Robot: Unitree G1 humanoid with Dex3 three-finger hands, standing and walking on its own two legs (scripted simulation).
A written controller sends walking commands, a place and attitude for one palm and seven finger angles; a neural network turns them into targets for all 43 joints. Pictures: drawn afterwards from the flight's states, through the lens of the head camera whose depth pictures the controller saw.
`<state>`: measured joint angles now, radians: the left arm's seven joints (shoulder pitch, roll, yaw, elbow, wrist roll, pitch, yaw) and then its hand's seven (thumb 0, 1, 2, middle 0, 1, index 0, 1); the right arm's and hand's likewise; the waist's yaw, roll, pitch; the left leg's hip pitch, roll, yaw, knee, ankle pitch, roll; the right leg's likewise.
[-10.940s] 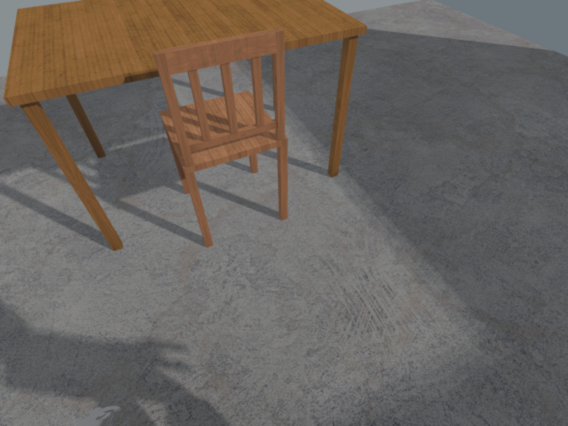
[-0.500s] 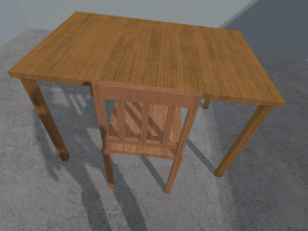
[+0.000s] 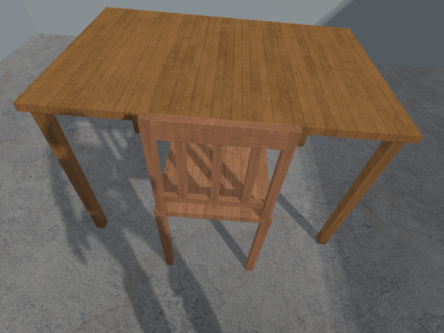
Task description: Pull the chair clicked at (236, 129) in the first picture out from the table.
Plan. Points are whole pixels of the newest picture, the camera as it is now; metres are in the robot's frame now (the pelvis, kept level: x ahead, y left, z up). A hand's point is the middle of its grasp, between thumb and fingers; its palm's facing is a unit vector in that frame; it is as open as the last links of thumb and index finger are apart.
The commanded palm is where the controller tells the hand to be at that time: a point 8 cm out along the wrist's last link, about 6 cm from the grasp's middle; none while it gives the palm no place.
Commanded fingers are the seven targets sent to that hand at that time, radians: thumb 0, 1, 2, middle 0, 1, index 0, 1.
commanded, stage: come to a stop and stand still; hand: left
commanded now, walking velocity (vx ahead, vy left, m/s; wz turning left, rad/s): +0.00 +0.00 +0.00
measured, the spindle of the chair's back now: (216, 173) +0.54 +0.04 -0.10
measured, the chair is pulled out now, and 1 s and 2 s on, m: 0.00 0.00 0.00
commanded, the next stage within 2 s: look again from close up in 0.16 s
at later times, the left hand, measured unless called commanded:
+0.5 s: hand out of the picture +0.00 +0.13 -0.18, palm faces +0.03 -0.99 -0.15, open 7.3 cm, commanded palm none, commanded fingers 0.00 0.90 0.90 -0.20 -0.30 -0.20 -0.30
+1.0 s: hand out of the picture +0.00 +0.11 -0.18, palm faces +0.03 -0.99 -0.13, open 7.3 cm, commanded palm none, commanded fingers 0.00 0.90 0.90 -0.20 -0.30 -0.20 -0.30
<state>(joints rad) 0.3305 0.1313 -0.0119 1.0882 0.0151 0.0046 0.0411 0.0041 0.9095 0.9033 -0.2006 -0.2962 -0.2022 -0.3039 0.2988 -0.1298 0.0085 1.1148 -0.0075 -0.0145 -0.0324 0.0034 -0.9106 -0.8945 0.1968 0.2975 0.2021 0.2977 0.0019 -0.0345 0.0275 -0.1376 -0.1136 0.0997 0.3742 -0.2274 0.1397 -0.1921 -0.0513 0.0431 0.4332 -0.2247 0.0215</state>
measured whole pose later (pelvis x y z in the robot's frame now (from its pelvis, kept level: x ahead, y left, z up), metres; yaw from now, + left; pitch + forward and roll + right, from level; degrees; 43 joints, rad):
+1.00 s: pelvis +0.03 -0.04 +0.00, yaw +0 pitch -1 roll +0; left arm 0.34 0.10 -0.02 1.11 0.01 -0.02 0.04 0.00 0.91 0.90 -0.20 -0.30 -0.20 -0.30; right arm 0.29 -0.12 0.02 1.15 -0.01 -0.03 -0.04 0.00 -0.91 -0.89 0.20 0.30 0.20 0.30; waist 0.00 -0.02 0.03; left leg -0.10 -0.06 0.08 0.40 -0.28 0.09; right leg -0.15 -0.01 0.03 0.43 -0.26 0.01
